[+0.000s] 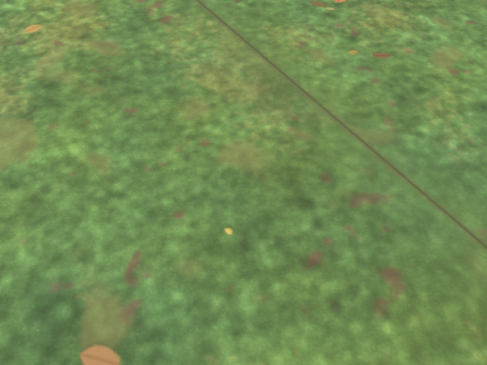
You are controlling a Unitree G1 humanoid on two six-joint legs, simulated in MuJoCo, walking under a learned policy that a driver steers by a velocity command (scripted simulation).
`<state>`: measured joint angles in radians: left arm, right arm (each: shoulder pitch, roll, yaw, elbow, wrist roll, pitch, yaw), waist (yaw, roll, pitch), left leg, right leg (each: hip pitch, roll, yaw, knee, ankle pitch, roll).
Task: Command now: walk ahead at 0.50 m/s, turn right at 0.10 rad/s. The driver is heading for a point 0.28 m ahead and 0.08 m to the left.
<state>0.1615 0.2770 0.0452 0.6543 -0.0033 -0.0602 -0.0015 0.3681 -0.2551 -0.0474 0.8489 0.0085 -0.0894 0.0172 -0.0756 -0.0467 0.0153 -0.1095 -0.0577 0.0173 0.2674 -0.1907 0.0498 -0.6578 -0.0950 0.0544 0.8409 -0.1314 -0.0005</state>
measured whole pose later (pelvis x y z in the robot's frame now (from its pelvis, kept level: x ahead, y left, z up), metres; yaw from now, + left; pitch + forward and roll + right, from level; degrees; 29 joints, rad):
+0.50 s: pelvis +0.19 -0.05 -0.01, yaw +2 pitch +0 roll -1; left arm 0.17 0.23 0.03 0.81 0.02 -0.04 -0.02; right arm 0.17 -0.28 -0.03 0.82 -0.01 0.02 -0.03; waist 0.02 0.04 0.03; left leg -0.38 0.07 -0.05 0.64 -0.24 -0.05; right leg -0.30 0.04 -0.04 0.43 -0.14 -0.05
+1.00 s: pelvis +0.25 -0.03 -0.01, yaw +2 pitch -2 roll +0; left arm 0.15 0.24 0.03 1.01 0.00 0.01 0.03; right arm 0.18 -0.23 -0.02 0.95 -0.01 0.00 -0.03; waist 0.00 0.01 0.04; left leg -0.20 0.01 -0.01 0.51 -0.28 -0.01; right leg -0.20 -0.01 -0.02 0.49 -0.27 0.00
